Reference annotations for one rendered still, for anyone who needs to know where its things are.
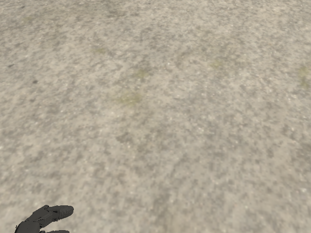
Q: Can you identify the robot left hand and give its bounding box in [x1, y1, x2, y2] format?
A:
[15, 205, 74, 233]

